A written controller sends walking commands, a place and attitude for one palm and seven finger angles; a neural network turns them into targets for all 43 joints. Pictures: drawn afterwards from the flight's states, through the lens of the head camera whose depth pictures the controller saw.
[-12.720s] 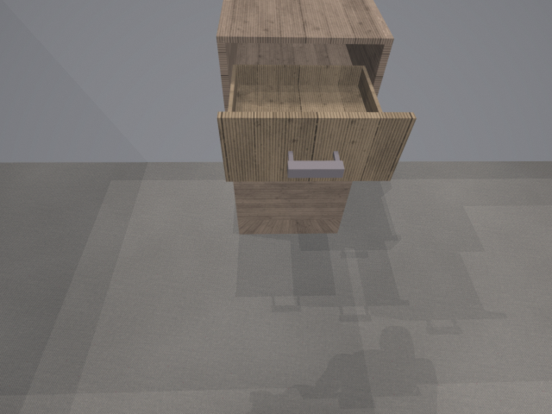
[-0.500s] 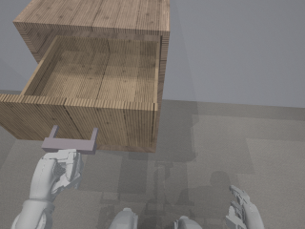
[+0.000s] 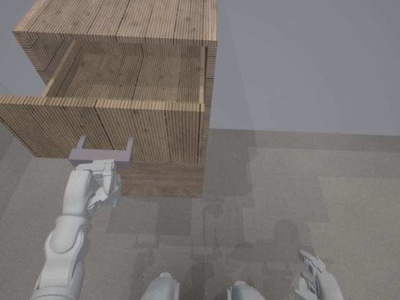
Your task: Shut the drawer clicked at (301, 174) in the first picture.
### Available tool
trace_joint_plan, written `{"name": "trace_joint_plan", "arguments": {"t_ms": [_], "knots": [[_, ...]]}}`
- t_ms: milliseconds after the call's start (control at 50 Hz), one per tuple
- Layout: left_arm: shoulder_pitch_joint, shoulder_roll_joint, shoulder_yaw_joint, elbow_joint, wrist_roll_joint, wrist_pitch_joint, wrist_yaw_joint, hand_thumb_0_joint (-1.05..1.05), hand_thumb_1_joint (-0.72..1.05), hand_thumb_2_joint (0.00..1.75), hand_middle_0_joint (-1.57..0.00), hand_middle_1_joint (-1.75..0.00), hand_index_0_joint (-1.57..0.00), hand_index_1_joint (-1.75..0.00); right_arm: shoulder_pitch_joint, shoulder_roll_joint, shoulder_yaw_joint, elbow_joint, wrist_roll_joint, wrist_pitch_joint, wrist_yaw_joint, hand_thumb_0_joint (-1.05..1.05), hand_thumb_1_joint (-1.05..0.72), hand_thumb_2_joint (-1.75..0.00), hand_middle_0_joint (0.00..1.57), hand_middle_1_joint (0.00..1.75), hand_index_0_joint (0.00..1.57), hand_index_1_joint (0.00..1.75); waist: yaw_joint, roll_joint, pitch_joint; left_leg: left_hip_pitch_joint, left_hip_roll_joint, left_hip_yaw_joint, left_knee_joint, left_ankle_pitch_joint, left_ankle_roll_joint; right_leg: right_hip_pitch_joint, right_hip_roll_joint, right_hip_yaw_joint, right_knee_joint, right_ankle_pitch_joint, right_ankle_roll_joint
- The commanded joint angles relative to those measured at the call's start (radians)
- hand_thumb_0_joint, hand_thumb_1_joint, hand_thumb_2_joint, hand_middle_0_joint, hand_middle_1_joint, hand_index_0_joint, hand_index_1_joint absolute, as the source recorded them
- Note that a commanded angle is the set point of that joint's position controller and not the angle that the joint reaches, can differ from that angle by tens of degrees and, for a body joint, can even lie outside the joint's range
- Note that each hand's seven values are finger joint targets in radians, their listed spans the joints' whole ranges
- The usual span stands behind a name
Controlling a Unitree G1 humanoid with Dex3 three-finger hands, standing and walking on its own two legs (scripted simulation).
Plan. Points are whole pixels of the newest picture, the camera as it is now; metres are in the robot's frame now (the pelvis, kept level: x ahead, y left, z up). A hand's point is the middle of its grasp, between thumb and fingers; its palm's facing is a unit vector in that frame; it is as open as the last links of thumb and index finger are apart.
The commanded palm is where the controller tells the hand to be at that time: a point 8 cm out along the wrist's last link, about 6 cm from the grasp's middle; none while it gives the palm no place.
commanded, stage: push the drawer shut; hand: left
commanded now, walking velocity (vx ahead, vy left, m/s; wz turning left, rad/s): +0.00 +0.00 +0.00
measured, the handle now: (104, 149) +0.39 +0.21 +0.06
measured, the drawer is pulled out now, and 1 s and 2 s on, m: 0.19 0.08 0.00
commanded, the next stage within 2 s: pull the fist back off the drawer in 1.94 s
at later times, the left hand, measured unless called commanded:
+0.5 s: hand (122, 161) +0.37 +0.17 +0.04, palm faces +0.00 -1.00 -0.05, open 3.0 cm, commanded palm +0.36 +0.23 +0.05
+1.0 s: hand (127, 139) +0.42 +0.18 +0.05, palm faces +0.01 -1.00 -0.04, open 3.2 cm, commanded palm +0.42 +0.22 +0.05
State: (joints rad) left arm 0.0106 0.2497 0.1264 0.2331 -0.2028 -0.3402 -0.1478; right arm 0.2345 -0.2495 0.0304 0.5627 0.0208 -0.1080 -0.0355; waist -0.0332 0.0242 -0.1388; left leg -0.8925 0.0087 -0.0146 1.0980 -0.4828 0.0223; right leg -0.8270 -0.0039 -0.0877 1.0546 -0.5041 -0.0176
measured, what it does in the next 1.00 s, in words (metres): stands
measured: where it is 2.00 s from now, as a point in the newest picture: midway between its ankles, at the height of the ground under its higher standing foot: outside the picture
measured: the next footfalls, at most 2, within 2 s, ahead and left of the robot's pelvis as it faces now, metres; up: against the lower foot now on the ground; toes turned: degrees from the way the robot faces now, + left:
none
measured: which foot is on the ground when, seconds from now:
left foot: down 0.00-1.00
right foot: down 0.00-1.00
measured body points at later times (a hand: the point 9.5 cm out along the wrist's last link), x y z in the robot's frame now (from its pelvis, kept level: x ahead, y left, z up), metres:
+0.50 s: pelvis +0.00 +0.00 +0.00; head +0.09 +0.01 +0.44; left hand +0.37 +0.23 +0.05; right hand +0.13 -0.26 -0.10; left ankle +0.03 +0.10 -0.66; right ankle +0.01 -0.11 -0.66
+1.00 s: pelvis +0.00 -0.01 +0.00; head +0.10 +0.01 +0.44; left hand +0.42 +0.23 +0.05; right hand +0.07 -0.27 -0.12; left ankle +0.03 +0.10 -0.66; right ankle +0.01 -0.11 -0.66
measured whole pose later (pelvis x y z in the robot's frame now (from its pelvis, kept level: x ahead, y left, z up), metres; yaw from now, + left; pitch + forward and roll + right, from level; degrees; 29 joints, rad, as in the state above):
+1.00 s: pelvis +0.00 -0.01 +0.00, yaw -1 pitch +19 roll -2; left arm -0.51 0.34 0.27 0.81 -0.17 -0.43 -0.19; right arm 0.30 -0.26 0.02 0.64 0.02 -0.01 -0.02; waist -0.08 0.02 -0.13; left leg -0.94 0.02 0.00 1.08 -0.47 0.02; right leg -0.89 0.01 -0.07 1.05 -0.49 -0.02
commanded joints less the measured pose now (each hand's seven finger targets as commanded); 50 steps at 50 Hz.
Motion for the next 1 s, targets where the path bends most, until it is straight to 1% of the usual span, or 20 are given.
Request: {"name": "trace_joint_plan", "arguments": {"t_ms": [0, 60, 120, 180, 200, 260, 300, 440, 460, 500, 540, 600, 640, 660, 700, 740, 800, 860, 900, 980], "knots": [[-0.268, 0.135, 0.085, -0.188, -0.019, -0.074, 0.003, 0.00, 0.90, 0.90, -1.40, -1.60, -1.40, -1.60, -0.016, -0.143, -0.062, -0.130, 0.005, -0.034, -0.009, 0.00, -0.90, -0.90, 0.20, 0.30, 0.20, 0.30, -0.019, 0.039, -0.289, 0.238, -0.002, -0.034, -0.175, 0.220, -0.006, 0.131, 0.013, 0.046, -0.157, 0.206, -0.009], [-0.270, 0.142, 0.094, -0.144, -0.021, -0.078, 0.000, 0.00, 0.90, 0.90, -1.40, -1.60, -1.40, -1.60, -0.007, -0.148, -0.065, -0.123, 0.006, -0.024, -0.008, 0.00, -0.90, -0.90, 0.20, 0.30, 0.20, 0.30, -0.025, 0.008, -0.273, 0.230, 0.002, -0.036, -0.176, 0.242, -0.005, 0.132, 0.017, 0.043, -0.155, 0.228, -0.008], [-0.365, 0.147, 0.093, -0.129, -0.019, -0.089, 0.000, 0.00, 0.90, 0.90, -1.40, -1.60, -1.40, -1.60, -0.003, -0.148, -0.066, -0.109, 0.007, -0.019, -0.007, 0.00, -0.90, -0.90, 0.20, 0.30, 0.20, 0.30, -0.034, 0.038, -0.274, 0.234, 0.002, -0.034, -0.172, 0.219, -0.008, 0.114, 0.014, 0.049, -0.155, 0.211, -0.007], [-0.420, 0.143, 0.088, -0.072, -0.013, -0.092, -0.002, 0.00, 0.90, 0.90, -1.40, -1.60, -1.40, -1.60, 0.005, -0.152, -0.066, -0.102, 0.007, -0.012, -0.009, 0.00, -0.90, -0.90, 0.20, 0.30, 0.20, 0.30, -0.047, 0.010, -0.266, 0.227, 0.003, -0.037, -0.171, 0.204, -0.004, 0.098, 0.018, 0.049, -0.157, 0.197, -0.005], [-0.468, 0.142, 0.078, -0.065, -0.011, -0.095, -0.004, 0.00, 0.90, 0.90, -1.40, -1.60, -1.40, -1.60, 0.005, -0.153, -0.067, -0.094, 0.009, -0.011, -0.010, 0.00, -0.90, -0.90, 0.20, 0.30, 0.20, 0.30, -0.057, 0.028, -0.264, 0.235, 0.004, -0.037, -0.167, 0.195, -0.005, 0.081, 0.016, 0.050, -0.157, 0.190, -0.004], [-0.505, 0.182, 0.108, -0.038, -0.008, -0.098, -0.008, 0.00, 0.90, 0.90, -1.40, -1.60, -1.40, -1.60, 0.021, -0.159, -0.069, -0.084, 0.006, -0.005, -0.015, 0.00, -0.90, -0.90, 0.20, 0.30, 0.20, 0.30, -0.050, 0.028, -0.309, 0.249, 0.004, -0.040, -0.163, 0.223, -0.004, 0.099, 0.016, 0.052, -0.150, 0.213, -0.007], [-0.516, 0.161, 0.095, -0.025, -0.012, -0.093, -0.016, 0.00, 0.90, 0.90, -1.40, -1.60, -1.40, -1.60, 0.025, -0.155, -0.068, -0.085, 0.007, -0.002, -0.011, 0.00, -0.90, -0.90, 0.20, 0.30, 0.20, 0.30, -0.043, 0.056, -0.333, 0.271, 0.002, -0.037, -0.166, 0.250, -0.007, 0.110, 0.014, 0.054, -0.152, 0.238, -0.008], [-0.635, 0.194, 0.122, 0.093, -0.007, -0.096, -0.016, 0.00, 0.90, 0.90, -1.40, -1.60, -1.40, -1.60, 0.050, -0.157, -0.067, -0.062, 0.006, 0.019, -0.009, 0.00, -0.90, -0.90, 0.20, 0.30, 0.20, 0.30, -0.058, 0.015, -0.322, 0.239, 0.001, -0.028, -0.158, 0.243, -0.004, 0.124, 0.016, 0.064, -0.161, 0.254, -0.004], [-0.653, 0.221, 0.141, 0.104, -0.004, -0.101, -0.018, 0.00, 0.90, 0.90, -1.40, -1.60, -1.40, -1.60, 0.055, -0.160, -0.067, -0.060, 0.005, 0.021, -0.011, 0.00, -0.90, -0.90, 0.20, 0.30, 0.20, 0.30, -0.056, 0.017, -0.330, 0.241, 0.004, -0.034, -0.156, 0.253, -0.003, 0.119, 0.018, 0.060, -0.151, 0.258, -0.006], [-0.686, 0.206, 0.131, 0.140, -0.004, -0.103, -0.026, 0.00, 0.90, 0.90, -1.40, -1.60, -1.40, -1.60, 0.057, -0.155, -0.064, -0.058, 0.006, 0.027, -0.007, 0.00, -0.90, -0.90, 0.20, 0.30, 0.20, 0.30, -0.058, 0.039, -0.320, 0.237, 0.001, -0.028, -0.159, 0.247, -0.005, 0.118, 0.017, 0.063, -0.156, 0.258, -0.006], [-0.713, 0.223, 0.147, 0.178, -0.004, -0.105, -0.030, 0.00, 0.90, 0.90, -1.40, -1.60, -1.40, -1.60, 0.064, -0.156, -0.064, -0.055, 0.006, 0.034, -0.006, 0.00, -0.90, -0.90, 0.20, 0.30, 0.20, 0.30, -0.059, 0.016, -0.322, 0.221, 0.000, -0.024, -0.159, 0.236, -0.003, 0.133, 0.018, 0.069, -0.161, 0.255, -0.004], [-0.725, 0.241, 0.166, 0.189, -0.006, -0.113, -0.038, 0.00, 0.90, 0.90, -1.40, -1.60, -1.40, -1.60, 0.073, -0.155, -0.067, -0.053, 0.005, 0.040, -0.004, 0.00, -0.90, -0.90, 0.20, 0.30, 0.20, 0.30, -0.046, 0.060, -0.355, 0.248, 0.000, -0.022, -0.156, 0.274, -0.006, 0.140, 0.018, 0.071, -0.156, 0.290, -0.008], [-0.732, 0.248, 0.179, 0.216, -0.010, -0.114, -0.038, 0.00, 0.90, 0.90, -1.40, -1.60, -1.40, -1.60, 0.082, -0.157, -0.068, -0.051, 0.005, 0.047, -0.003, 0.00, -0.90, -0.90, 0.20, 0.30, 0.20, 0.30, -0.052, 0.026, -0.356, 0.232, 0.001, -0.017, -0.154, 0.276, -0.003, 0.151, 0.019, 0.074, -0.161, 0.300, -0.004], [-0.757, 0.272, 0.189, 0.224, -0.006, -0.120, -0.038, 0.00, 0.90, 0.90, -1.40, -1.60, -1.40, -1.60, 0.088, -0.160, -0.067, -0.047, 0.004, 0.049, -0.004, 0.00, -0.90, -0.90, 0.20, 0.30, 0.20, 0.30, -0.058, 0.035, -0.354, 0.227, 0.003, -0.021, -0.150, 0.279, -0.002, 0.143, 0.021, 0.074, -0.153, 0.301, -0.006], [-0.772, 0.270, 0.192, 0.246, -0.004, -0.126, -0.039, 0.00, 0.90, 0.90, -1.40, -1.60, -1.40, -1.60, 0.093, -0.158, -0.068, -0.044, 0.004, 0.055, -0.001, 0.00, -0.90, -0.90, 0.20, 0.30, 0.20, 0.30, -0.056, 0.036, -0.352, 0.227, 0.003, -0.018, -0.152, 0.270, -0.004, 0.139, 0.020, 0.076, -0.157, 0.293, -0.005], [-0.831, 0.256, 0.176, 0.273, -0.001, -0.130, -0.040, 0.00, 0.90, 0.90, -1.40, -1.60, -1.40, -1.60, 0.098, -0.157, -0.068, -0.034, 0.004, 0.059, -0.001, 0.00, -0.90, -0.90, 0.20, 0.30, 0.20, 0.30, -0.074, 0.029, -0.336, 0.215, 0.002, -0.016, -0.148, 0.254, -0.001, 0.124, 0.020, 0.077, -0.160, 0.282, -0.002], [-0.850, 0.287, 0.202, 0.283, 0.004, -0.146, -0.042, 0.00, 0.90, 0.90, -1.40, -1.60, -1.40, -1.60, 0.113, -0.160, -0.071, -0.032, 0.002, 0.063, 0.001, 0.00, -0.90, -0.90, 0.20, 0.30, 0.20, 0.30, -0.062, 0.046, -0.378, 0.234, 0.002, -0.019, -0.147, 0.281, -0.002, 0.135, 0.022, 0.080, -0.150, 0.302, -0.005], [-0.905, 0.248, 0.159, 0.284, 0.009, -0.154, -0.039, 0.00, 0.90, 0.90, -1.40, -1.60, -1.40, -1.60, 0.121, -0.160, -0.073, -0.025, -0.001, 0.065, 0.006, 0.00, -0.90, -0.90, 0.20, 0.30, 0.20, 0.30, -0.079, 0.087, -0.384, 0.279, 0.006, -0.031, -0.146, 0.296, -0.005, 0.081, 0.026, 0.067, -0.143, 0.286, -0.009], [-0.927, 0.276, 0.181, 0.346, 0.014, -0.151, -0.034, 0.00, 0.90, 0.90, -1.40, -1.60, -1.40, -1.60, 0.129, -0.165, -0.072, -0.014, -0.001, 0.073, 0.005, 0.00, -0.90, -0.90, 0.20, 0.30, 0.20, 0.30, -0.088, 0.028, -0.354, 0.234, 0.006, -0.028, -0.145, 0.264, -0.002, 0.087, 0.026, 0.071, -0.153, 0.270, -0.004], [-1.040, 0.316, 0.203, 0.409, 0.032, -0.166, -0.030, 0.00, 0.90, 0.90, -1.40, -1.60, -1.40, -1.60, 0.142, -0.168, -0.068, -0.001, -0.005, 0.080, 0.000, 0.00, -0.90, -0.90, 0.20, 0.30, 0.20, 0.30, -0.100, 0.045, -0.366, 0.215, 0.003, -0.028, -0.136, 0.218, 0.003, 0.065, 0.025, 0.079, -0.151, 0.226, -0.002]]}}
